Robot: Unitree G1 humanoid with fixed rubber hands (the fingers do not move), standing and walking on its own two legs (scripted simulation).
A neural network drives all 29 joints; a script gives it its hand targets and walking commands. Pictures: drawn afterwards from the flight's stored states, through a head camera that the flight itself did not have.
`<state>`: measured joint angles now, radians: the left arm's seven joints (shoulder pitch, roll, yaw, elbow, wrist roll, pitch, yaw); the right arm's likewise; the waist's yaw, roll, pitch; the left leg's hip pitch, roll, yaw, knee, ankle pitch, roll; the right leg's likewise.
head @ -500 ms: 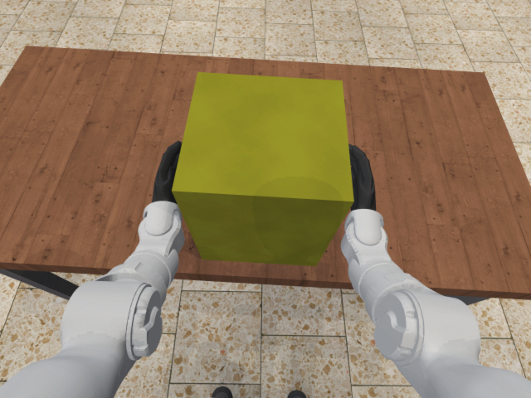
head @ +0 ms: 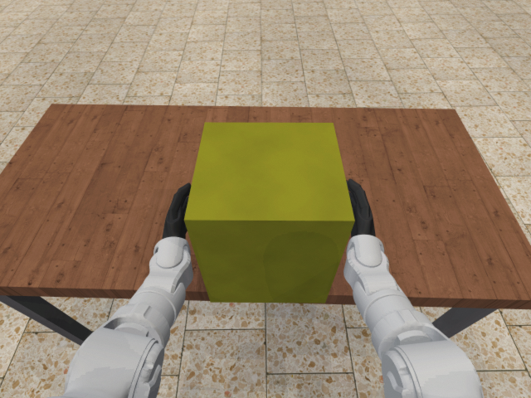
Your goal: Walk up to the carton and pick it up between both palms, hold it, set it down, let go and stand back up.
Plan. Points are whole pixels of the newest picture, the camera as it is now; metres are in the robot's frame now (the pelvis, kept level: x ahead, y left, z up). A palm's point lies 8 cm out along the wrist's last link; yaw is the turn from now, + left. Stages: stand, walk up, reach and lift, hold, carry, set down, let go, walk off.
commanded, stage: reach and lift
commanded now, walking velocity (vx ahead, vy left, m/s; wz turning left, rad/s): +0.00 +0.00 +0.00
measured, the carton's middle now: (268, 217) +0.42 -0.01 +0.02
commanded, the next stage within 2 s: hold in 1.94 s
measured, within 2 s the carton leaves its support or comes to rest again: neither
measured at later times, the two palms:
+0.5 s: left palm (140, 175) +0.38 +0.16 +0.17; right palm (374, 164) +0.38 -0.14 +0.18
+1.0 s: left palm (141, 197) +0.35 +0.15 +0.16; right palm (383, 196) +0.34 -0.15 +0.16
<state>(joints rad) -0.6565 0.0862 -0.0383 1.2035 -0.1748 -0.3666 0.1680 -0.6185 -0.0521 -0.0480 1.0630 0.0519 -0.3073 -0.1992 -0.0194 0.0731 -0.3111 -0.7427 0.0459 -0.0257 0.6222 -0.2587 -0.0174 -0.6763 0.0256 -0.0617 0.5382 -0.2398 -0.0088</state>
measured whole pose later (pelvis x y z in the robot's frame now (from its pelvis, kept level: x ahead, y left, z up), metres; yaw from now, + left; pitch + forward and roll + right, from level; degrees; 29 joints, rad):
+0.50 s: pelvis -0.02 +0.00 +0.02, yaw +2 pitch +1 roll -1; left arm -0.78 0.09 0.23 0.89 0.07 0.21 0.09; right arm -0.82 -0.05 -0.11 0.93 0.14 0.16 -0.23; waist -0.05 -0.01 -0.13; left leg -0.25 0.01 -0.02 0.41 -0.18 -0.01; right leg -0.21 0.00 -0.06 0.38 -0.19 0.00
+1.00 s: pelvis -0.04 +0.01 +0.02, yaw +0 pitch +0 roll -1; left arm -0.66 0.02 0.16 0.52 0.13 0.44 0.13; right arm -0.67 -0.06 -0.13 0.73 0.15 0.20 -0.17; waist -0.04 -0.04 -0.07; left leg -0.25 0.02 0.00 0.39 -0.14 0.00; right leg -0.19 0.01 -0.04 0.32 -0.12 0.00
